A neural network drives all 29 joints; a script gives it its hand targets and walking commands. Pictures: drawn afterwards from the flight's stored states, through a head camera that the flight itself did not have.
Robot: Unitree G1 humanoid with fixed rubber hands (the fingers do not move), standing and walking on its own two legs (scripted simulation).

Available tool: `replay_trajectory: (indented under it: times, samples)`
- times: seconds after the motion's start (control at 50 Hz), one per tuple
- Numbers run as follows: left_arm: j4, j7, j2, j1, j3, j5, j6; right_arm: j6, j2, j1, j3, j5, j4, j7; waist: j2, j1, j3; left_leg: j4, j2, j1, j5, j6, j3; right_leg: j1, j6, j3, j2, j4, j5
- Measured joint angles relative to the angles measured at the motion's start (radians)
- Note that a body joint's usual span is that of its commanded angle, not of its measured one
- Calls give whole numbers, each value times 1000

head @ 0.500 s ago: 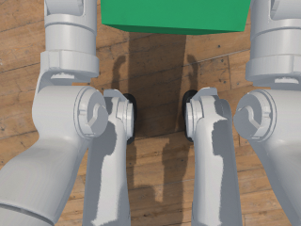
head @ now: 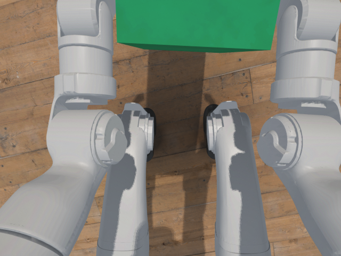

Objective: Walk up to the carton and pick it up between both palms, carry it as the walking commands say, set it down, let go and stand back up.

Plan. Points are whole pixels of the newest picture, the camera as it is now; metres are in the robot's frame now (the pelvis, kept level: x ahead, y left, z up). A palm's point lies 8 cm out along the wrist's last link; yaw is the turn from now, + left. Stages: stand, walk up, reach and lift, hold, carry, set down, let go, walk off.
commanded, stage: reach and lift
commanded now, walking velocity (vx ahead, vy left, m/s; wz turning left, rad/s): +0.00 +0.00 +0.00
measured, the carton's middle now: out of the picture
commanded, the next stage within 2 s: none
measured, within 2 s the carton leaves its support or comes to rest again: neither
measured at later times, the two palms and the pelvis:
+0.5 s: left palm out of the picture +0.54 +0.12 -0.04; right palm out of the picture +0.52 -0.16 -0.05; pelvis +0.00 +0.00 +0.05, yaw +0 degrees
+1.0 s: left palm out of the picture +0.51 +0.12 +0.03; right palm out of the picture +0.50 -0.16 +0.02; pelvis +0.00 +0.00 +0.10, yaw +0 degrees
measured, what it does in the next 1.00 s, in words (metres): rises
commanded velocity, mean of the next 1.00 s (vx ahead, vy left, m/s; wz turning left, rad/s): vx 0.00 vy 0.00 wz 0.00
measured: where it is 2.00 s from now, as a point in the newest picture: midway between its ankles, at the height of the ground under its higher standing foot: (179, 142)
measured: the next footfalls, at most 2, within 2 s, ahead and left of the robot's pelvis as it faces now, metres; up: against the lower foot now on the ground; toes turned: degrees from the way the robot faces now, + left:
none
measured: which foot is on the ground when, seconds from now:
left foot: down 0.00-1.00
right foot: down 0.00-1.00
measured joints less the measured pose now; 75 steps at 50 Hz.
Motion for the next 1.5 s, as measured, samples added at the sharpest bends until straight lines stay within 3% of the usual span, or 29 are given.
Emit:
replay_trajectory:
  times: [1.14, 1.24, 1.36, 1.5]
  samples:
    - [-121, -2, -105, 338, -25, -5, -7, -4, 90, 323, 53, -1, -103, 4, -4, 0, -29, -426, 8, 534, 99, 11, -3, 534, -9, 14, -13, -422, 96]
    - [-85, -8, -128, 404, -15, 6, -17, -10, 116, 388, 41, -15, -71, 8, -3, 1, -152, -477, 9, 526, 114, 11, -4, 525, -11, 15, -15, -471, 110]
    - [22, -28, -171, 550, 9, 49, -26, -17, 172, 542, 10, -68, 19, 25, 2, 4, -486, -569, 9, 462, 134, 10, -8, 461, -17, 12, -21, -560, 126]
    - [114, -78, -212, 637, 75, 146, -60, -45, 219, 653, -51, -169, 81, 69, 18, -6, -625, -702, 6, 595, 143, 17, -24, 599, -25, -1, -34, -693, 129]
